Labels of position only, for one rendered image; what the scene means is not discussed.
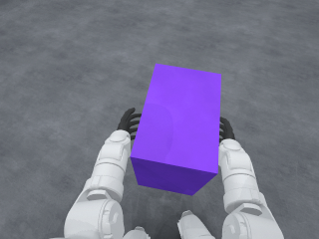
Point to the carton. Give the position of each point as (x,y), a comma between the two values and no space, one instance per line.
(176,147)

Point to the robot right forearm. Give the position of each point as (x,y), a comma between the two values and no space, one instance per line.
(241,191)

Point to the right robot upper arm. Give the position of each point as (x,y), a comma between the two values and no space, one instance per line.
(241,225)

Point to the robot left forearm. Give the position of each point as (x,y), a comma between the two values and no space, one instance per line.
(107,178)

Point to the left robot upper arm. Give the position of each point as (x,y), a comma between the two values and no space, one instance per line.
(95,219)

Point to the right robot hand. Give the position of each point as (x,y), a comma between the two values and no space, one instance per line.
(227,132)

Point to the left robot hand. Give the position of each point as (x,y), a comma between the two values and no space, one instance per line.
(126,122)

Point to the robot shin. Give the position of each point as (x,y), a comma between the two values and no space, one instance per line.
(185,213)
(140,228)

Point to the left robot shin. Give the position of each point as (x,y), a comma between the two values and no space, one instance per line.
(140,228)

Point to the right robot shin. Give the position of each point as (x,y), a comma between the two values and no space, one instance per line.
(185,213)

